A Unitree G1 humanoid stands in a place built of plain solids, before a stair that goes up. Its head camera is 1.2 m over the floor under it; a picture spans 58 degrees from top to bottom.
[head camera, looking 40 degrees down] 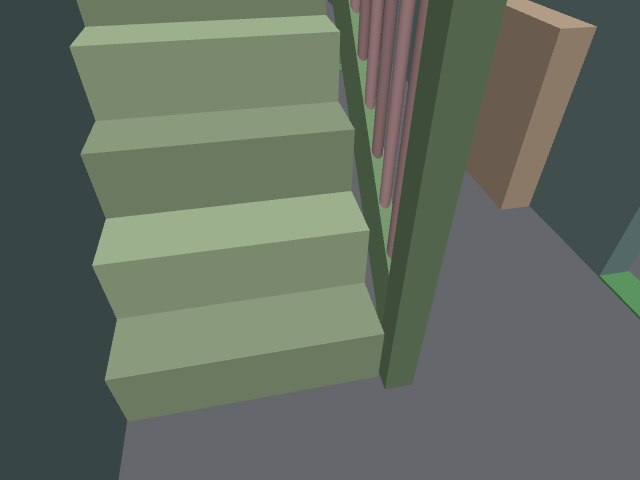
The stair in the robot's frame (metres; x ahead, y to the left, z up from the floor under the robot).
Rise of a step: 0.21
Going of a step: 0.21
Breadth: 0.75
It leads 11 degrees to the left of straight ahead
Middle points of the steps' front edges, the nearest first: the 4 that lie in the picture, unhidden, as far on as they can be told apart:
0.69 0.18 0.21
0.89 0.23 0.43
1.09 0.27 0.64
1.30 0.31 0.85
